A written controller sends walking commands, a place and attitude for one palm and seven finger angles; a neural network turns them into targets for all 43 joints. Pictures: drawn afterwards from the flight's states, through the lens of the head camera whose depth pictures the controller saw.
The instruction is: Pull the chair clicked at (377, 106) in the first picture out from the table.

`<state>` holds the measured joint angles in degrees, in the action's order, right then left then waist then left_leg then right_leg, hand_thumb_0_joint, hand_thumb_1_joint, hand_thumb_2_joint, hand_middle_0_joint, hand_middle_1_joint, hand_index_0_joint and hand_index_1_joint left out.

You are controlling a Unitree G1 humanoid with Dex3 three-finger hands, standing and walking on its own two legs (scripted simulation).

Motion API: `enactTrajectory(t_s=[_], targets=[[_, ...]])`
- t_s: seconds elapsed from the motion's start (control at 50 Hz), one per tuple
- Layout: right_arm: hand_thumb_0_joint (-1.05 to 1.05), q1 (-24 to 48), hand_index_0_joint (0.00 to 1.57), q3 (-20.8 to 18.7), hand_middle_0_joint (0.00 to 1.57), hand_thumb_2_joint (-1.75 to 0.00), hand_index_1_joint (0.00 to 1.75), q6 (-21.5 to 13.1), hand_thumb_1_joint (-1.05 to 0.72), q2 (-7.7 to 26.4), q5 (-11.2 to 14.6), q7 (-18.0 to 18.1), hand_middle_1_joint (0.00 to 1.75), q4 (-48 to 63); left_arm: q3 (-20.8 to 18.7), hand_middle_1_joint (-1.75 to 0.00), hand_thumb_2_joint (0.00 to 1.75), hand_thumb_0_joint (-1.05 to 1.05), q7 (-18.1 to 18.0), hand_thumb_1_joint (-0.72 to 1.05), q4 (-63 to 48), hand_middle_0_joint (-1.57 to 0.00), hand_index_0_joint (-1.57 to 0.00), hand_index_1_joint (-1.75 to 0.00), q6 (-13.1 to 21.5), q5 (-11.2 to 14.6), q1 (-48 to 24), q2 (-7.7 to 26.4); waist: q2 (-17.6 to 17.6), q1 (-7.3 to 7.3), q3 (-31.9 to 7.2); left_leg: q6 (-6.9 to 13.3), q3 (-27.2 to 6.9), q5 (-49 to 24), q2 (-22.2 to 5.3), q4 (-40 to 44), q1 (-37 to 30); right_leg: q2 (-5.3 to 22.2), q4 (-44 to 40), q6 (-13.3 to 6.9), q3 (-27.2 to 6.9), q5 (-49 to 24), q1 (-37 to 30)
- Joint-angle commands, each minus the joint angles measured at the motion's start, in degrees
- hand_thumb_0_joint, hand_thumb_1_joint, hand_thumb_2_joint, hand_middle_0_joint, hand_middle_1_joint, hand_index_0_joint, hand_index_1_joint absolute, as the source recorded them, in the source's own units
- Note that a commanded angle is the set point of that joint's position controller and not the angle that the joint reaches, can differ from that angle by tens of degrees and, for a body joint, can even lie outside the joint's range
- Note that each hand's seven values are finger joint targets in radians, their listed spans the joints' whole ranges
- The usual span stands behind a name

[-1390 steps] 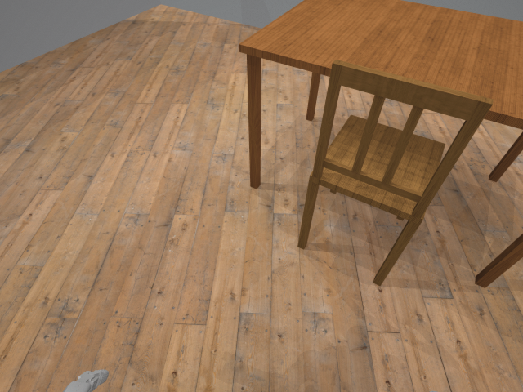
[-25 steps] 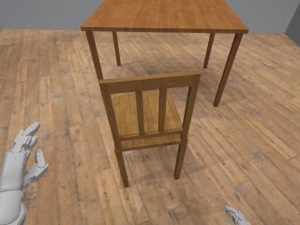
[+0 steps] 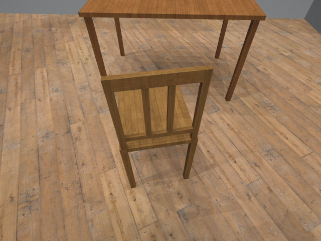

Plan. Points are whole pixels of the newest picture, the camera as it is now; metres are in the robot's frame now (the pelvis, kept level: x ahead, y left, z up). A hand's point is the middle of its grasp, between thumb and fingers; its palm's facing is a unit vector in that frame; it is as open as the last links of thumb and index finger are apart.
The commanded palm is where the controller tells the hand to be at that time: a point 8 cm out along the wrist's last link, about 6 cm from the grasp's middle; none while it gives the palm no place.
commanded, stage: let the arm hang, fingers relaxed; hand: left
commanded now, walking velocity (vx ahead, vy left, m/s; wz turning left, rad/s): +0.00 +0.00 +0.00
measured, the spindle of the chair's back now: (147, 113) +0.58 +0.09 -0.09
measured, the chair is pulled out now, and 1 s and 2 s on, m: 0.61 0.61 0.61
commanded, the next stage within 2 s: look to check the result in 0.52 s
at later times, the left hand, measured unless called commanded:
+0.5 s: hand out of the picture -0.02 +0.13 -0.17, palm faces +0.03 -0.99 -0.15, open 7.3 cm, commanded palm none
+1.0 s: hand out of the picture -0.01 +0.14 -0.17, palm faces +0.03 -0.98 -0.18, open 7.3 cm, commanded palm none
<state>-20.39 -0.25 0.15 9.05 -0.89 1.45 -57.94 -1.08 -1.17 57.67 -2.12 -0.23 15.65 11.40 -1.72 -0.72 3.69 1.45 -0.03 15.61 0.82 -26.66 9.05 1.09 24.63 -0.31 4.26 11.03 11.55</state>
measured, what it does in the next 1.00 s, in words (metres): stands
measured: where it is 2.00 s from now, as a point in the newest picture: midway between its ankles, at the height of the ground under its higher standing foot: outside the picture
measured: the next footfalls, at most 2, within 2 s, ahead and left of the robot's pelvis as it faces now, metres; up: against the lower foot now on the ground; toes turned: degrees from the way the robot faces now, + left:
none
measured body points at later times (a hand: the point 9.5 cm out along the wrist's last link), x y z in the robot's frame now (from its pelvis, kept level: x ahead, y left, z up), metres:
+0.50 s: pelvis +0.00 -0.01 +0.00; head +0.01 -0.02 +0.45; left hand -0.02 +0.19 -0.16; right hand -0.05 -0.22 -0.16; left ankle -0.01 +0.10 -0.74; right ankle +0.03 -0.12 -0.74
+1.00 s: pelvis +0.00 -0.02 +0.00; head +0.02 -0.03 +0.45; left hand -0.01 +0.19 -0.16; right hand -0.05 -0.22 -0.16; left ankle -0.01 +0.10 -0.74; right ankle +0.03 -0.12 -0.74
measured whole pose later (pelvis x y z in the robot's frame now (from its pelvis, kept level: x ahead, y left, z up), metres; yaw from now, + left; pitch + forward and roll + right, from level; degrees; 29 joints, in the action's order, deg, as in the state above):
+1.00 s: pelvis +0.00 -0.02 +0.00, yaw +0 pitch -1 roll +0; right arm -21.2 -0.1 -0.8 5.9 -0.6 2.2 -63.1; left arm -0.1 -2.0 63.4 -0.7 -0.1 16.9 6.6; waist -1.2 -0.6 3.7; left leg -0.5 -0.2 14.9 -0.8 -25.5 9.2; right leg -0.6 24.5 -2.3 4.5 10.9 12.3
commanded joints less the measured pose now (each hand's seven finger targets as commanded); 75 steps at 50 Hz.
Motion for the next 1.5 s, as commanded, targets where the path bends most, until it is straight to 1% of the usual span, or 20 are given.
enactTrajectory(t_s=[0.0,0.06,0.14,0.3,0.36,0.48,0.66,0.76,0.8,0.84,0.92,0.96,1.0,1.1,1.16,1.24,1.3,1.4,1.44,1.48], targets=[[0.0,-4.2,0.2,-0.9,0.2,-0.9,0.3,-0.8,-0.9,5.7,0.1,0.3,0.3,1.2,0.1,-0.3,0.9,0.0,-0.3,0.9,-0.8,-0.2,-0.2,-0.3,1.6,-0.1,2.5,3.7,2.4,0.58,1.1,2.1,-6.0,-1.3,-5.7,7.9,6.0,4.5,-5.5,-2.6,-6.1,2.6,-2.0],[0.0,-5.3,0.2,-0.7,0.2,-0.9,0.3,-0.8,-0.9,5.1,0.2,0.3,0.3,-0.1,0.4,-0.3,0.9,0.0,-0.5,0.9,0.6,-0.2,-0.2,-0.3,1.8,-0.1,3.3,3.2,4.0,0.47,1.0,2.0,-5.4,-1.2,-5.6,7.7,5.2,4.6,-5.8,-2.6,-6.7,3.3,-1.2],[0.0,-6.3,0.2,-0.5,0.2,-0.9,0.3,-0.8,-0.9,3.9,0.2,0.4,0.3,-1.6,0.5,-0.3,0.9,0.0,-0.7,0.9,1.9,-0.2,-0.2,-0.3,2.0,-0.1,4.4,2.8,3.9,0.31,1.3,1.8,-4.6,-2.2,-5.2,7.0,4.6,4.9,-6.3,-2.7,-7.2,3.7,-0.3],[0.0,-6.8,0.2,-0.2,0.2,-0.9,0.3,-1.0,-0.9,2.4,0.2,0.8,0.3,-3.1,0.5,-0.3,0.9,0.0,-1.0,0.9,3.7,-0.2,-0.2,-0.3,2.1,-0.1,5.9,1.0,-0.2,0.42,3.1,1.7,-4.5,-2.0,-5.7,7.7,5.3,4.3,-5.8,-2.9,-7.1,2.7,0.9],[0.0,-7.2,0.2,-0.2,0.2,-0.9,0.3,-1.3,-0.9,2.0,0.3,0.9,0.3,-3.4,0.5,-0.3,0.9,0.0,-0.9,0.9,4.2,-0.2,-0.2,-0.3,2.3,-0.1,6.2,0.5,0.7,0.43,1.7,1.6,-4.3,-3.9,-5.8,7.4,4.4,4.5,-5.2,-2.9,-6.9,0.9,0.1],[0.0,-7.7,0.2,-0.2,0.2,-0.9,0.3,-1.0,-0.9,1.2,0.3,1.0,0.3,-3.7,0.4,-0.3,0.9,0.0,-1.0,0.9,4.8,-0.2,-0.2,-0.3,2.2,-0.2,6.5,0.1,0.8,0.46,4.1,1.6,-4.1,-1.1,-5.4,7.2,5.7,4.3,-6.5,-3.1,-7.0,3.8,1.6],[0.0,-8.4,0.2,-0.3,0.2,-0.9,0.3,-1.3,-0.9,0.9,0.3,1.0,0.3,-4.4,0.3,-0.3,0.9,0.0,-1.0,0.9,4.5,-0.2,-0.2,-0.3,2.5,-0.1,6.3,-0.3,2.3,0.3,1.5,1.4,-3.8,-5.0,-5.4,6.2,4.5,4.7,-5.9,-3.3,-7.1,0.4,-0.3],[0.0,-8.4,0.2,-0.2,0.2,-0.9,0.3,-1.3,-0.9,0.8,0.3,1.1,0.3,-4.8,0.3,-0.3,0.9,0.0,-1.0,0.9,4.5,-0.2,-0.2,-0.3,2.4,-0.1,6.1,-0.4,1.0,0.35,2.2,1.2,-3.7,-5.4,-5.5,6.3,4.6,4.6,-5.8,-3.4,-7.0,-0.2,-0.1],[0.0,-8.3,0.2,-0.2,0.2,-0.9,0.3,-1.1,-0.9,0.8,0.3,1.0,0.3,-4.7,0.4,-0.3,0.9,0.0,-1.0,0.9,4.4,-0.2,-0.2,-0.3,2.4,-0.1,6.0,-0.2,1.1,0.35,3.5,1.2,-3.7,-4.6,-5.5,6.5,5.4,4.6,-6.1,-3.4,-6.9,0.8,0.3],[0.0,-8.4,0.2,-0.2,0.2,-0.9,0.3,-1.1,-0.9,0.8,0.4,1.0,0.3,-4.8,0.4,-0.3,0.9,0.0,-1.0,0.9,4.3,-0.2,-0.2,-0.3,2.4,-0.1,6.0,-0.1,2.5,0.36,2.8,1.2,-3.6,-5.2,-5.3,6.0,4.9,4.7,-6.2,-3.4,-7.0,0.4,-0.2],[0.0,-8.2,0.2,-0.3,0.2,-0.9,0.3,-1.0,-0.9,0.6,0.3,1.0,0.3,-5.0,0.3,-0.3,0.9,0.0,-1.0,0.9,4.3,-0.2,-0.2,-0.3,2.3,-0.1,5.7,0.1,1.5,0.33,3.4,1.1,-3.6,-3.4,-5.1,6.3,5.1,4.7,-6.7,-3.4,-7.2,3.0,0.6],[0.0,-8.4,0.2,-0.3,0.2,-0.9,0.3,-1.0,-0.9,0.6,0.3,0.9,0.3,-4.9,0.3,-0.3,0.9,0.0,-1.0,0.9,4.2,-0.2,-0.2,-0.3,2.3,-0.1,5.8,0.1,3.1,0.31,2.8,1.1,-3.5,-3.1,-5.0,6.0,4.9,4.9,-7.1,-3.4,-7.3,3.7,0.3],[0.0,-8.4,0.2,-0.3,0.2,-0.9,0.3,-0.9,-0.9,0.6,0.3,0.9,0.3,-5.0,0.3,-0.3,0.9,0.0,-1.0,0.9,4.2,-0.2,-0.2,-0.3,2.3,-0.1,5.7,0.3,2.8,0.17,3.1,1.1,-3.4,-3.5,-4.9,5.9,4.7,4.8,-7.3,-3.5,-7.4,3.7,0.6],[0.0,-7.8,0.2,-0.3,0.2,-0.9,0.3,-1.1,-0.9,0.6,0.3,1.1,0.3,-4.9,0.3,-0.3,0.9,0.0,-1.0,0.9,4.2,-0.2,-0.2,-0.3,2.4,0.0,5.9,-0.1,-0.2,0.29,2.5,1.1,-3.8,-5.8,-5.4,6.1,4.2,4.7,-6.2,-3.5,-6.8,0.3,0.0],[0.0,-7.9,0.2,-0.3,0.2,-0.9,0.3,-1.4,-0.9,0.9,0.4,1.2,0.3,-4.9,0.3,-0.3,0.9,0.0,-0.9,0.9,4.2,-0.2,-0.2,-0.3,2.6,0.0,6.0,-0.2,1.7,0.3,0.7,1.0,-3.9,-7.7,-5.6,5.9,3.5,4.8,-5.5,-3.6,-6.7,-2.3,-1.5],[0.0,-7.1,0.2,-0.2,0.2,-0.9,0.3,-1.5,-0.9,1.0,0.5,1.3,0.3,-5.0,0.4,-0.3,0.9,0.0,-0.9,0.9,4.3,-0.2,-0.2,-0.3,2.5,0.0,6.1,-0.3,0.4,0.45,1.5,1.1,-4.1,-9.3,-5.8,6.1,3.1,4.9,-5.0,-3.5,-6.3,-4.1,-1.2],[0.0,-7.0,0.2,-0.2,0.2,-0.9,0.3,-1.4,-0.9,1.1,0.5,1.3,0.3,-4.9,0.4,-0.3,0.9,0.0,-0.9,0.9,4.3,-0.2,-0.2,-0.3,2.4,0.0,5.8,-0.3,0.5,0.39,2.7,1.2,-4.3,-7.8,-5.9,6.7,4.0,4.7,-5.2,-3.5,-6.2,-2.5,-0.8],[0.0,-6.8,0.2,-0.2,0.2,-0.9,0.3,-1.4,-0.9,1.4,0.4,1.3,0.3,-4.8,0.4,-0.3,0.9,0.0,-0.9,0.9,4.2,-0.2,-0.2,-0.3,2.3,0.0,5.8,-0.2,0.8,0.41,2.2,1.4,-4.4,-7.1,-6.0,7.1,3.7,4.6,-5.3,-3.4,-6.3,-1.6,-0.8],[0.0,-6.6,0.2,-0.3,0.2,-0.9,0.3,-1.4,-0.9,1.4,0.4,1.2,0.3,-4.7,0.3,-0.3,0.9,0.0,-0.9,0.9,4.1,-0.2,-0.2,-0.3,2.3,0.0,5.6,-0.3,2.0,0.36,2.5,1.3,-4.4,-5.9,-5.9,7.2,3.9,4.6,-5.5,-3.3,-6.4,-0.5,-0.4],[0.0,-6.6,0.2,-0.4,0.2,-0.9,0.3,-1.3,-0.9,1.4,0.4,1.2,0.3,-4.6,0.3,-0.3,0.9,0.0,-0.9,0.9,4.1,-0.2,-0.2,-0.3,2.2,-0.1,5.6,-0.1,1.1,0.49,3.1,1.4,-4.5,-4.5,-5.9,7.7,4.4,4.4,-5.9,-3.4,-6.2,0.8,0.0]])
